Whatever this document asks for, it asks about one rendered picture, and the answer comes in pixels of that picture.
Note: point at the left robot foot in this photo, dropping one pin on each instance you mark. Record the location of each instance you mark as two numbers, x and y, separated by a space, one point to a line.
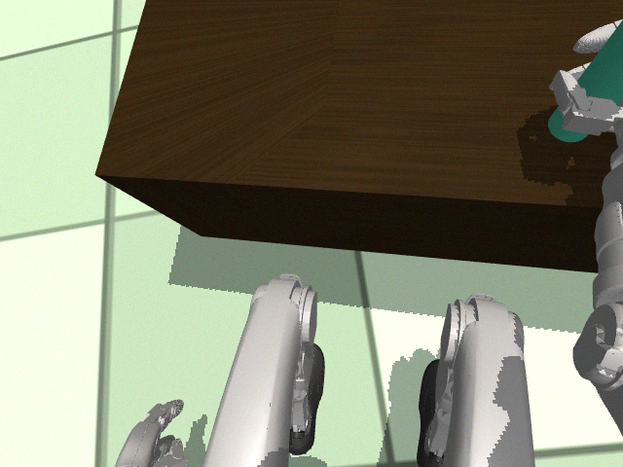
302 442

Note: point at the right robot foot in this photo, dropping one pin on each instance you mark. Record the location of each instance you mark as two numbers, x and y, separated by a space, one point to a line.
425 457

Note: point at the can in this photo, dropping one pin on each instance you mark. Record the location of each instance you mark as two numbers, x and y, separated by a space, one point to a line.
603 78

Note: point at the right robot hand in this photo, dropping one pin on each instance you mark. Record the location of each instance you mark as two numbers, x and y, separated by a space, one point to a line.
590 115

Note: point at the left robot hand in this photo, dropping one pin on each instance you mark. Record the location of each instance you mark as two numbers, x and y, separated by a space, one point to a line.
145 448

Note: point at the right robot arm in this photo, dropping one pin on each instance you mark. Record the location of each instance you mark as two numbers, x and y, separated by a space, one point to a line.
598 353

